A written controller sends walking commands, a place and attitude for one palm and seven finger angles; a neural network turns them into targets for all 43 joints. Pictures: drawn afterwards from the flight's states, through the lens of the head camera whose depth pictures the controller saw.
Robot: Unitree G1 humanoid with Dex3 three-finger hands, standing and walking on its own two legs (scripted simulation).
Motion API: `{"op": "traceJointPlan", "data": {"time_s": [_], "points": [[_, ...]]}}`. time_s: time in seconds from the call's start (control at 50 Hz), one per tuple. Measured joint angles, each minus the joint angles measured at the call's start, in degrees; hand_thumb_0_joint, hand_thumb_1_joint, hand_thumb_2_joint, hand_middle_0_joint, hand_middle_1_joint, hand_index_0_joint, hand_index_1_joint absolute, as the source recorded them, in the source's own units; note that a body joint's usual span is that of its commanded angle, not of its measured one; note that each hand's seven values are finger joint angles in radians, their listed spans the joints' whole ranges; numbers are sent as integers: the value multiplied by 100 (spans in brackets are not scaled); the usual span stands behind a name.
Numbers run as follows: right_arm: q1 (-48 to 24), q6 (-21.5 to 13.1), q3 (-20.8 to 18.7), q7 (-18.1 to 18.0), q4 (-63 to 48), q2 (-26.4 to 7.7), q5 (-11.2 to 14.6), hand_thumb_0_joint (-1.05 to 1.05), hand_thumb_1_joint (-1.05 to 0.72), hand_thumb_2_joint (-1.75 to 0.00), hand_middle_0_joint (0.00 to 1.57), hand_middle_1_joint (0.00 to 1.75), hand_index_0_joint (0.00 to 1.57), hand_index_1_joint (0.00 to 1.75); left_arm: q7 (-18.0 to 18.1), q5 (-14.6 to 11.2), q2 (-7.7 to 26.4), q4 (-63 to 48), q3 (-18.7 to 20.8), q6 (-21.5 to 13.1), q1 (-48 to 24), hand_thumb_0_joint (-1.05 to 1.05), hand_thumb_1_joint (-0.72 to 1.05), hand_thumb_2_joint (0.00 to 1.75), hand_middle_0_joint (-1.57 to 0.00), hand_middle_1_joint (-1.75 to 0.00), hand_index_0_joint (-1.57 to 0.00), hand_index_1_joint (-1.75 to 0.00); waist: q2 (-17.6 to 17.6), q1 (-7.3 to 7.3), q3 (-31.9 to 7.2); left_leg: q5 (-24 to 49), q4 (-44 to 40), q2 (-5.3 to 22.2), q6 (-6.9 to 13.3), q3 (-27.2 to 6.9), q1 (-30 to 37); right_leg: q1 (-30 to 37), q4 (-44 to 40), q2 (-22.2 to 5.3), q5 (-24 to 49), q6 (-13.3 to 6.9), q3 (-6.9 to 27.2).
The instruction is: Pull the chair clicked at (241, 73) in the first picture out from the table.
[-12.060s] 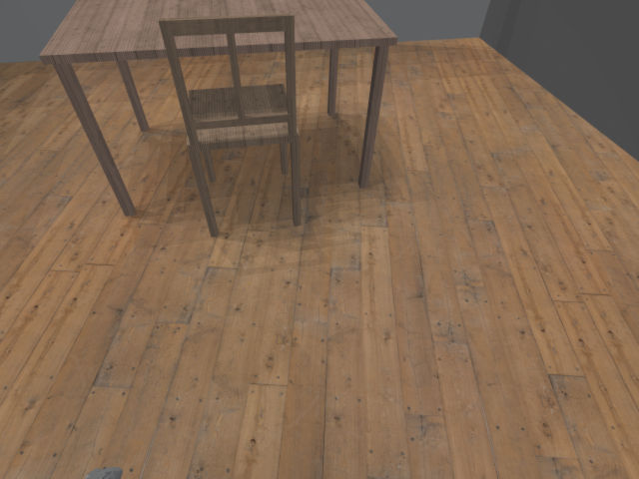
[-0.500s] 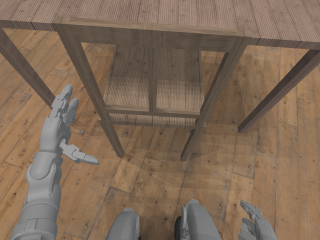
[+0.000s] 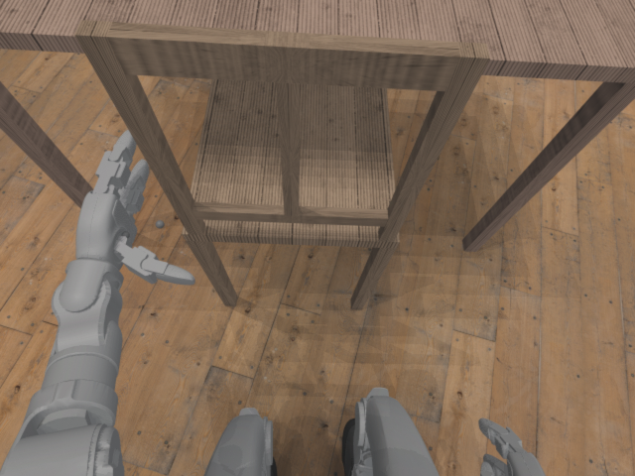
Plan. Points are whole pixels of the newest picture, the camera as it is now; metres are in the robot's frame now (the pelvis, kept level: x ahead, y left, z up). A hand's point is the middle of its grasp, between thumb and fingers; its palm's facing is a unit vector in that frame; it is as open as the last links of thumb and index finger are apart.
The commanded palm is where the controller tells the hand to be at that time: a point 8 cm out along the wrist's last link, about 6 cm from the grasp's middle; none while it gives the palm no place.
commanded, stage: push the fingers through the gap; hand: left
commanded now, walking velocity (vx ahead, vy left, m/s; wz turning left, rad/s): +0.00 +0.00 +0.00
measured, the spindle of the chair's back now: (290, 159) +0.51 +0.03 +0.03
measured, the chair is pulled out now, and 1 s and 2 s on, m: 0.00 0.00 0.00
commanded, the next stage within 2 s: hook a spindle and tug to test in 1.06 s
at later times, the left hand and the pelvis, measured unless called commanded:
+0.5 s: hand (163, 194) +0.46 +0.19 +0.02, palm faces -0.04 -1.00 -0.05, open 16.9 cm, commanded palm +0.44 +0.23 +0.02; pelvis -0.01 +0.00 -0.01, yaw +0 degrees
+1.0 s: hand (168, 184) +0.47 +0.19 +0.02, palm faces -0.04 -1.00 -0.05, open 16.9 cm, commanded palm +0.45 +0.23 +0.02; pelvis -0.01 +0.00 -0.01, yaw -1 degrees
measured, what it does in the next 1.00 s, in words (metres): stands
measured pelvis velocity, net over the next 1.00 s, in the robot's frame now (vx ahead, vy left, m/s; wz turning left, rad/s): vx -0.01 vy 0.00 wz -0.02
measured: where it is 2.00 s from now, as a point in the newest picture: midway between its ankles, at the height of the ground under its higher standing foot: outside the picture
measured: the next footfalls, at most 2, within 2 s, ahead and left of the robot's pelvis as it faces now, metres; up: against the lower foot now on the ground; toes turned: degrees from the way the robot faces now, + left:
none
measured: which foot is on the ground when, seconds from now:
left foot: down 0.00-1.00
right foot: down 0.00-1.00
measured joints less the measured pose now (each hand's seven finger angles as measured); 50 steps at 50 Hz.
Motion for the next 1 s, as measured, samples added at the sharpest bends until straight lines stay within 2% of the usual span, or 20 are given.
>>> {"op": "traceJointPlan", "data": {"time_s": [0.22, 0.5, 0.62, 0.78, 1.0], "points": [[129, 118, 11, 22, 100, -28, -28, 1, -90, -90, 20, 30, 20, 30, 54, 95, 63, 528, 53, -158, -391, -1, -50, 30, -6, -8, -6, -8, 8, -53, 9, 30, -7, -4, 8, 11, -41, -42, -11, -1, 35, 4, 14], [105, 295, 65, 40, 51, -50, -95, 0, -90, -90, 20, 30, 20, 30, -49, 250, 452, 1381, 391, -200, -1305, -1, -50, 30, -6, -9, -6, -8, 5, -217, 57, 14, 195, 24, 17, 2, -361, -345, 130, 23, 63, -3, 10], [149, 394, 63, 67, 85, -55, -124, 0, -91, -90, 20, 30, 20, 30, -68, 274, 512, 1507, 416, -208, -1531, -1, -50, 30, -6, -8, -6, -8, 22, -255, 70, 9, 244, 25, 28, -5, -465, -433, 149, 24, 73, 10, 5], [223, 548, 74, 114, 49, -36, -145, 0, -91, -90, 20, 30, 20, 30, 6, 353, 563, 1546, 491, -168, -1606, -1, -50, 30, -6, -8, -6, -8, 51, -333, 69, 1, 242, 47, 41, 11, -491, -458, 117, 50, 95, 24, 21], [258, 633, 109, 128, 18, -9, -148, 0, -90, -90, 20, 30, 20, 30, 69, 384, 541, 1603, 514, -221, -1538, -1, -50, 30, -6, -9, -6, -8, 33, -338, 85, 6, 171, 50, 49, 22, -414, -387, 52, 61, 99, 33, 33]]}}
